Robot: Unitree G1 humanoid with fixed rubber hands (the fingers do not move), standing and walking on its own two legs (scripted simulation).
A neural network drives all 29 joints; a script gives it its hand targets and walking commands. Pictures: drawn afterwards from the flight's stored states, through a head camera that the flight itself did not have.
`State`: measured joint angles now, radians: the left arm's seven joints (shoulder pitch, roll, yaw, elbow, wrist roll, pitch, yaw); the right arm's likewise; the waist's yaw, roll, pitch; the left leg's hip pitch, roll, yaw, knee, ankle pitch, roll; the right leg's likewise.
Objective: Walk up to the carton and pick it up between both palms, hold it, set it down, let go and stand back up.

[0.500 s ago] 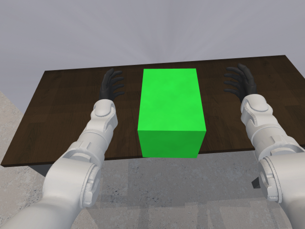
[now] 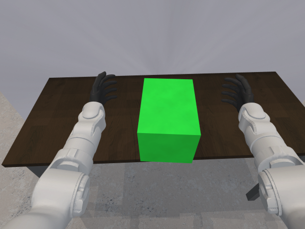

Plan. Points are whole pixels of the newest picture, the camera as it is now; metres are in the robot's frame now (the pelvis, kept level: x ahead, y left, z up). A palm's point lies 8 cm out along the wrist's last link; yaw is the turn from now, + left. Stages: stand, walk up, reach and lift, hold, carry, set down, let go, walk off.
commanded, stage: set down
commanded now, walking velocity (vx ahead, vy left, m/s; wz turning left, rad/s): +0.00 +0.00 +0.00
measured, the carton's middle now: (167, 119) +0.50 -0.02 -0.03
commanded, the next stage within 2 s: none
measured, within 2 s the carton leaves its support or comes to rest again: neither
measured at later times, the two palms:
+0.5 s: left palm (99, 140) +0.36 +0.17 +0.05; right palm (244, 138) +0.37 -0.22 +0.06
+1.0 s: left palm (94, 173) +0.28 +0.18 +0.01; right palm (254, 179) +0.27 -0.23 +0.02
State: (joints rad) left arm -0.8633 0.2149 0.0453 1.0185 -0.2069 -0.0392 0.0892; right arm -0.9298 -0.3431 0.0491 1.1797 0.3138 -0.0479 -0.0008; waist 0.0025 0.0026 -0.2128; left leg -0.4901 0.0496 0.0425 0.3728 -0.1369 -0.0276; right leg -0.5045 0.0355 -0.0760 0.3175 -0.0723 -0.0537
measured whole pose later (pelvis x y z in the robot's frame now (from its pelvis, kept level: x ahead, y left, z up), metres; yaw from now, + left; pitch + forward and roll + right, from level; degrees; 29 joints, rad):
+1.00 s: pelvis +0.02 +0.02 +0.01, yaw -2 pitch +1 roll +0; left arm 0.01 0.06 -0.09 0.45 -0.05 -0.19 0.18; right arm -0.02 -0.29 -0.03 0.60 0.28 -0.25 0.10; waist 0.03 -0.03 -0.04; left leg -0.12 0.03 0.09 0.28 -0.17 -0.01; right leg -0.17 0.02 -0.03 0.27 -0.12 -0.03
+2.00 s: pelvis +0.05 +0.02 +0.01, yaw -2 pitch -1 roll -1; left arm 0.34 0.11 -0.05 0.20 0.00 0.17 0.09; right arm 0.33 -0.17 0.01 0.46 0.11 -0.16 0.04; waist 0.03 -0.02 0.00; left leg -0.08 0.04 0.09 0.34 -0.25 -0.01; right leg -0.12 0.03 -0.02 0.30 -0.17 -0.02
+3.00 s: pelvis +0.02 +0.02 +0.00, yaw -2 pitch +0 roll +0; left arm 0.09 0.17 0.02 0.50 0.04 0.46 0.00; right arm 0.08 -0.12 -0.06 0.74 -0.02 0.06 0.02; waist 0.01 -0.03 0.05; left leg -0.17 0.04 0.08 0.40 -0.23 -0.01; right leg -0.22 0.02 -0.04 0.39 -0.18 -0.03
